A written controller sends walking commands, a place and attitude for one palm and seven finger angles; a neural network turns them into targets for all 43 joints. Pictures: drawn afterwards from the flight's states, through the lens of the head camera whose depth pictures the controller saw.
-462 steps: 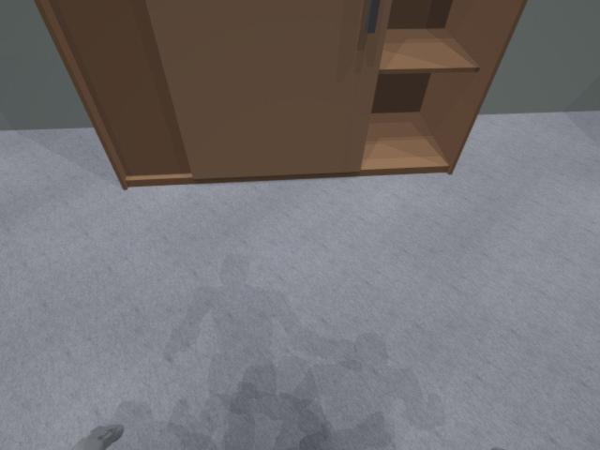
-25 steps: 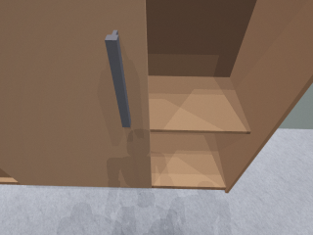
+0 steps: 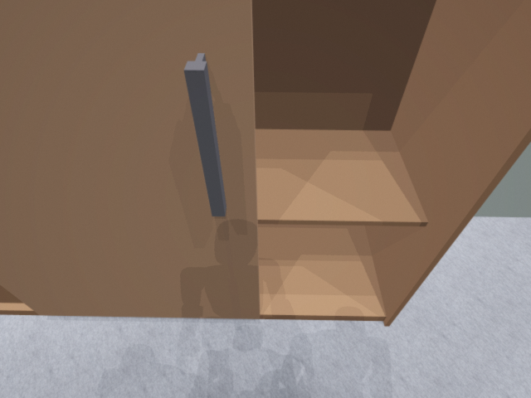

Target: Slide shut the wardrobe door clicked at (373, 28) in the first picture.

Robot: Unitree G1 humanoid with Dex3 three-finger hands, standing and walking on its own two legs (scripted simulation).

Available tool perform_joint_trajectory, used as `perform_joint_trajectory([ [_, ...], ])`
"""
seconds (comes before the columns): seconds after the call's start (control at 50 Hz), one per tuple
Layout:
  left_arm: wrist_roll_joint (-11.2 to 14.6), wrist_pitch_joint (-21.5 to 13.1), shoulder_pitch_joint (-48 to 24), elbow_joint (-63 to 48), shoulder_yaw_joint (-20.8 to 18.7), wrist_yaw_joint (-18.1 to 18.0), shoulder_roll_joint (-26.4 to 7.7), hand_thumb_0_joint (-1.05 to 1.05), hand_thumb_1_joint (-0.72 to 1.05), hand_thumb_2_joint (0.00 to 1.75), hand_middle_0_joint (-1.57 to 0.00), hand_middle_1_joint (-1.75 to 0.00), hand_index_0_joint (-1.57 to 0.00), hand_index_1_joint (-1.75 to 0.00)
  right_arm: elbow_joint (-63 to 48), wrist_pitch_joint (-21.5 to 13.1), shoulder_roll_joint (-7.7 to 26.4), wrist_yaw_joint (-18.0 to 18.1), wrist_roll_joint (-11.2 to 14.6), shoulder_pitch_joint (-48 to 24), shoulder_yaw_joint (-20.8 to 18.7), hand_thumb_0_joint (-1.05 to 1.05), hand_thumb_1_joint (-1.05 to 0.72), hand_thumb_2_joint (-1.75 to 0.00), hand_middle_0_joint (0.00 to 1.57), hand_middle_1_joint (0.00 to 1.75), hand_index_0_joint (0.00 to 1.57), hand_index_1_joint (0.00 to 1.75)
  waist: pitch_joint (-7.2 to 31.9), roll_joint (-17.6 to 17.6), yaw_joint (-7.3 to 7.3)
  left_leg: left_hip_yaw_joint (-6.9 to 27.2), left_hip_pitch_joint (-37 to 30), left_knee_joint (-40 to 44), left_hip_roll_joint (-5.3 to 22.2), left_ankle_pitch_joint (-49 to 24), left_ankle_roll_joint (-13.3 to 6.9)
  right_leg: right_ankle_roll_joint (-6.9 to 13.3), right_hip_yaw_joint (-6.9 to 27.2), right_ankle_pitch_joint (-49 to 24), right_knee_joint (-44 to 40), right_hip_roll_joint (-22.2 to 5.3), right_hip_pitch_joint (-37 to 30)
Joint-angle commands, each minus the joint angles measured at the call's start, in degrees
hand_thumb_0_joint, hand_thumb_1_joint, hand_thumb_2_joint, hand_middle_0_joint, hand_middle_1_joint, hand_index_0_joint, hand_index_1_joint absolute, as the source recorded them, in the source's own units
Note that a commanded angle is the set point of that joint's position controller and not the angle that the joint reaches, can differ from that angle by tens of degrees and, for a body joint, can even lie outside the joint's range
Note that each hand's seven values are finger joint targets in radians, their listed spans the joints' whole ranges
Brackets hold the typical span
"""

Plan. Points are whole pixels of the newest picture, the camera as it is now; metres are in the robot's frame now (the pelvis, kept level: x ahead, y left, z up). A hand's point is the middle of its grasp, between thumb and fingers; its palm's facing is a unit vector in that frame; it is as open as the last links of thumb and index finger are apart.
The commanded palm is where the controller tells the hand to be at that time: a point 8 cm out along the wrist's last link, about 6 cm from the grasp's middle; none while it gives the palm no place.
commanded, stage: look again from close up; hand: left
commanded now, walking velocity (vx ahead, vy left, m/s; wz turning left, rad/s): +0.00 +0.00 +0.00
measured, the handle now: (211, 146) +0.49 +0.13 +0.12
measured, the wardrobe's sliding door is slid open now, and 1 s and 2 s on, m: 0.48 0.48 0.48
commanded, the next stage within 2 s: raise the hand with hooked fingers in 0.02 s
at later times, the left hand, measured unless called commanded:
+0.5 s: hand (160, 376) +0.16 +0.16 -0.02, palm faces -0.04 -1.00 +0.05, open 8.3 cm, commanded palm +0.12 +0.25 -0.03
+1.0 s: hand (102, 349) +0.18 +0.24 +0.01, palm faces +0.11 -0.99 -0.03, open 11.3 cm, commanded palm +0.14 +0.29 +0.02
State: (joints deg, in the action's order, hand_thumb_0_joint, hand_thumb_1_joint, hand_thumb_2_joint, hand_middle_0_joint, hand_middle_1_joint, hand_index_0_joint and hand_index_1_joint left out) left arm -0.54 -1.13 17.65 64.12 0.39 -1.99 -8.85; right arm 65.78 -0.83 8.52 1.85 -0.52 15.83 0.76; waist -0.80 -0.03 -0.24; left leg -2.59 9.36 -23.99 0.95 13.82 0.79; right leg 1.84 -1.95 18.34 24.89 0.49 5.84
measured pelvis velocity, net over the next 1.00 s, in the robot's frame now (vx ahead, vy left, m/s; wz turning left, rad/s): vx -0.06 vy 0.02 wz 0.02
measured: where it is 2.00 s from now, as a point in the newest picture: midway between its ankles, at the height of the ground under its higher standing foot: outside the picture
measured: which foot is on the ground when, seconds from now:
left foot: down 0.00-1.00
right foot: down 0.00-1.00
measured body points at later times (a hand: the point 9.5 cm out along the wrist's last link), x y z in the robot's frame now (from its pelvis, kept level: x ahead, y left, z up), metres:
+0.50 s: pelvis -0.06 +0.00 -0.05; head -0.04 +0.01 +0.40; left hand +0.15 +0.22 -0.02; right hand +0.16 -0.26 -0.09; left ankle -0.01 +0.13 -0.74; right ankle -0.05 -0.09 -0.74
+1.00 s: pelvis -0.06 +0.02 -0.05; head -0.02 +0.02 +0.40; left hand +0.17 +0.29 +0.02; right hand +0.08 -0.21 -0.14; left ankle -0.01 +0.13 -0.74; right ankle -0.05 -0.09 -0.74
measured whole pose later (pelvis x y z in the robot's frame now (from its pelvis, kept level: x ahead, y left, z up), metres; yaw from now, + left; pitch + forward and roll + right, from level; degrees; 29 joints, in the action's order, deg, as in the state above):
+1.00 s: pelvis -0.06 +0.02 -0.05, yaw +1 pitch +8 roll -2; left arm 17.8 -11.8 16.7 1.1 -15.2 12.7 -15.5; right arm 34.3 -11.5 11.6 4.5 1.8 17.6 2.0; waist 4.3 1.7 1.2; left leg -0.4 38.5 -51.9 2.1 21.2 -0.6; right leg 1.1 -4.0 25.0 50.3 0.7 32.9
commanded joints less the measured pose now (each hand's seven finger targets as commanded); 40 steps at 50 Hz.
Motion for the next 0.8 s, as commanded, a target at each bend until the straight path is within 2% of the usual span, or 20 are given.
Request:
perform_joint_trajectory([
  [0.0, -0.1, -0.8, 4.8, -1.1, -0.9, -0.5, -5.9, 0.00, 0.90, 0.90, -0.20, -0.30, -0.20, -0.30, -1.5, -0.8, 5.2, 0.2, 0.0, 3.4, -0.6, 0.00, -0.90, -0.90, 0.20, 0.30, 0.20, 0.30, -3.1, 0.2, -0.10, 4.1, -0.7, 3.2, 4.7, -11.2, -2.2, 0.1, 5.0, -15.1, -4.8, -6.4, 4.6],
  [0.08, -0.1, -0.8, 5.0, -1.0, -0.8, -0.6, -5.7, 0.00, 0.90, 0.90, -0.20, -0.30, -0.20, -0.30, -1.4, -0.8, 5.1, 0.1, 0.0, 3.8, -0.6, 0.00, -0.90, -0.90, 0.20, 0.30, 0.20, 0.30, -2.6, -0.2, -0.07, 4.2, -1.0, 3.2, 4.7, -11.6, -2.3, 0.1, 5.0, -15.3, -4.8, -6.4, 4.5],
  [0.1, -1.2, -2.6, 8.4, 0.1, -1.0, -2.7, -6.1, 0.00, 0.90, 0.90, -0.20, -0.30, -0.20, -0.30, -6.0, -1.4, 6.4, -0.5, 0.2, -2.7, -1.2, 0.00, -0.90, -0.90, 0.20, 0.30, 0.20, 0.30, -6.0, -4.6, -2.05, 1.3, 5.7, -12.0, 4.6, -14.9, -0.7, -2.8, 9.5, -45.2, -4.8, -9.8, 6.7],
  [0.12, 10.9, -14.5, -33.7, -86.9, -4.0, -1.1, -17.9, 0.00, 0.88, 0.89, -0.20, -0.32, -0.20, -0.32, -25.1, -9.6, 16.8, 2.2, 3.0, -0.3, -2.6, 0.00, -0.90, -0.90, 0.20, 0.30, 0.20, 0.30, 21.5, 5.9, 5.89, 0.8, -10.8, -2.5, -0.9, -19.5, -3.5, -0.8, 5.1, -38.4, 1.8, -5.1, 2.2],
  [0.14, 8.1, -13.5, -28.7, -84.4, -8.2, -3.9, -21.6, 0.00, 0.85, 0.88, -0.20, -0.33, -0.20, -0.33, -22.8, -13.8, 10.9, 4.5, 3.8, -8.1, -0.3, 0.00, -0.90, -0.90, 0.20, 0.30, 0.20, 0.30, 15.2, 11.8, 3.03, -1.8, -11.3, -3.1, 0.2, -20.3, -3.7, -0.3, 3.3, -24.8, 2.7, -1.6, 6.8],
  [0.16, 6.5, -10.5, -10.4, -70.4, -4.3, -5.5, -11.9, 0.00, 0.83, 0.87, -0.21, -0.34, -0.21, -0.34, -20.7, -16.2, 12.5, 4.2, 1.7, -3.0, -2.9, 0.00, -0.90, -0.90, 0.20, 0.30, 0.20, 0.30, 17.9, 16.2, 1.63, -0.2, -10.5, -1.9, 0.9, -20.4, -2.5, 0.6, 0.4, -14.4, 3.6, -1.0, 7.7],
  [0.18, 7.8, -4.1, 5.8, -53.9, 2.4, -5.2, 1.5, 0.00, 0.81, 0.86, -0.21, -0.36, -0.21, -0.36, -19.1, -16.3, 9.3, 3.5, 3.7, -2.8, -2.4, 0.00, -0.90, -0.90, 0.20, 0.30, 0.20, 0.30, 8.8, 6.5, 2.83, 1.6, -3.5, -2.3, 1.9, -19.0, -2.9, -0.3, -1.9, -12.9, 3.6, -1.4, 10.4],
  [0.2, 10.6, -5.4, -1.5, -69.6, 2.6, -4.1, 0.8, 0.00, 0.78, 0.85, -0.21, -0.37, -0.21, -0.37, -24.0, -16.6, 11.3, 3.4, 3.9, -2.9, -2.7, 0.00, -0.90, -0.90, 0.20, 0.30, 0.20, 0.30, 8.9, 6.6, 2.32, 3.5, -1.6, -3.7, 0.9, -16.1, -2.7, -0.8, -2.5, -14.4, 4.6, -1.6, 9.9],
  [0.26, 9.3, -12.4, 0.2, -64.4, -2.4, -1.0, -2.6, 0.00, 0.71, 0.82, -0.21, -0.42, -0.21, -0.42, -27.8, -18.3, 12.7, 3.5, 1.4, -3.0, -4.2, 0.00, -0.90, -0.90, 0.20, 0.30, 0.20, 0.30, 5.9, -8.5, 4.32, 3.6, 6.8, -10.2, -1.2, -8.2, -2.6, -1.6, -3.7, -8.3, 6.2, -0.4, 20.4],
  [0.32, 12.4, -22.4, 15.2, -51.0, -3.3, 7.6, 3.1, 0.00, 0.64, 0.79, -0.22, -0.47, -0.22, -0.47, -31.2, -18.4, 11.8, 1.5, 0.6, -6.7, -5.4, 0.00, -0.90, -0.90, 0.20, 0.30, 0.20, 0.30, 2.0, -21.0, -1.32, 3.5, 21.7, -16.1, -1.1, -0.4, -1.2, -1.8, -3.3, -1.4, 12.8, -0.4, 28.2],
  [0.34, 13.4, -25.1, 20.7, -48.7, -7.3, 11.5, 0.0, 0.00, 0.62, 0.78, -0.22, -0.48, -0.22, -0.48, -32.6, -17.8, 11.9, 0.3, 1.2, -7.6, -6.0, 0.00, -0.90, -0.90, 0.20, 0.30, 0.20, 0.30, 2.9, -17.0, -4.33, 2.7, 23.4, -17.5, -1.7, -1.2, -0.5, -1.1, -1.7, -4.1, 14.5, -1.0, 26.2],
  [0.38, 16.2, -30.3, 16.7, -52.0, -9.2, 19.3, -3.1, 0.00, 0.57, 0.76, -0.22, -0.51, -0.22, -0.51, -37.2, -17.4, 13.1, -1.0, 1.4, -9.7, -6.0, 0.00, -0.90, -0.90, 0.20, 0.30, 0.20, 0.30, 7.2, -9.8, -3.87, 1.1, 26.1, -21.8, -2.8, -0.7, 0.1, -0.4, -0.1, -6.7, 18.7, -1.8, 25.6],
  [0.44, 15.0, -26.9, 12.4, -57.7, -16.3, 19.5, -11.0, 0.00, 0.50, 0.73, -0.23, -0.55, -0.23, -0.55, -42.5, -14.7, 12.8, -1.0, 1.9, -10.9, -6.1, 0.00, -0.90, -0.90, 0.20, 0.30, 0.20, 0.30, 11.1, 1.7, -5.85, -0.8, 27.7, -23.2, -3.7, 1.8, -0.8, -0.1, 1.5, -1.7, 19.8, -2.1, 24.7],
  [0.48, 15.5, -25.5, 4.5, -68.5, -14.5, 16.9, -10.3, 0.00, 0.46, 0.71, -0.23, -0.58, -0.23, -0.58, -46.5, -13.6, 12.0, -0.2, 2.1, -11.6, -5.3, 0.00, -0.90, -0.90, 0.20, 0.30, 0.20, 0.30, 13.2, 2.8, -3.74, -0.7, 26.9, -23.5, -3.1, 5.7, -1.6, -0.4, 2.0, 4.8, 19.5, -1.5, 26.8],
  [0.54, 14.8, -30.3, -9.2, -83.1, -15.3, 11.5, -12.1, 0.00, 0.39, 0.68, -0.24, -0.63, -0.24, -0.63, -45.4, -13.6, 10.8, 0.9, 1.1, -7.3, -4.7, 0.00, -0.90, -0.90, 0.20, 0.30, 0.20, 0.30, 17.2, 6.7, -0.30, 2.6, 24.9, -25.9, -1.1, 6.6, -2.4, -0.3, 1.8, 6.8, 21.9, -0.1, 32.5],
  [0.62, 13.9, -37.1, -11.3, -87.6, -7.9, 12.1, -8.8, 0.00, 0.29, 0.64, -0.24, -0.69, -0.24, -0.69, -42.3, -16.0, 10.8, 2.1, 0.5, -5.5, -3.3, 0.00, -0.90, -0.90, 0.20, 0.30, 0.20, 0.30, 17.5, 10.8, 3.70, 4.9, 22.1, -28.2, 0.0, 6.8, -2.7, 0.2, 1.0, 6.6, 23.6, 0.8, 37.9],
  [0.66, 14.3, -35.3, -12.7, -82.8, -4.9, 15.6, -8.8, 0.00, 0.25, 0.62, -0.25, -0.72, -0.25, -0.72, -41.3, -16.5, 12.3, 2.6, 1.2, -5.6, -2.6, 0.00, -0.90, -0.90, 0.20, 0.30, 0.20, 0.30, 14.4, 7.2, 5.83, 6.2, 24.1, -28.5, 0.3, 9.8, -2.9, -0.3, 0.8, 8.5, 22.6, 1.1, 38.4],
  [0.7, 15.1, -30.0, -11.7, -74.8, -4.7, 19.5, -10.2, 0.00, 0.20, 0.60, -0.25, -0.75, -0.25, -0.75, -40.7, -16.8, 13.2, 3.2, 2.1, -5.3, -2.0, 0.00, -0.90, -0.90, 0.20, 0.30, 0.20, 0.30, 10.8, 3.6, 6.17, 6.5, 27.7, -27.6, 0.1, 14.4, -2.9, -0.7, 2.2, 12.9, 19.6, 0.8, 37.4],
  [0.74, 15.7, -21.8, -7.6, -64.7, -9.4, 22.2, -13.7, 0.00, 0.15, 0.58, -0.25, -0.78, -0.25, -0.78, -40.8, -15.8, 13.8, 3.9, 3.1, -5.2, -1.8, 0.00, -0.90, -0.90, 0.20, 0.30, 0.20, 0.30, 9.4, -1.0, 3.83, 6.0, 30.2, -25.9, -0.4, 15.6, -2.9, -1.1, 3.5, 17.0, 16.0, 0.5, 34.4],
  [0.78, 17.4, -14.9, -7.1, -67.1, -13.6, 23.0, -16.0, 0.00, 0.11, 0.56, -0.26, -0.81, -0.26, -0.81, -43.2, -15.0, 13.6, 4.4, 3.5, -7.2, -1.7, 0.00, -0.90, -0.90, 0.20, 0.30, 0.20, 0.30, 14.3, -0.1, 0.13, 5.1, 28.0, -23.7, -1.2, 13.4, -2.8, -1.4, 4.0, 17.1, 14.2, -0.9, 29.0],
])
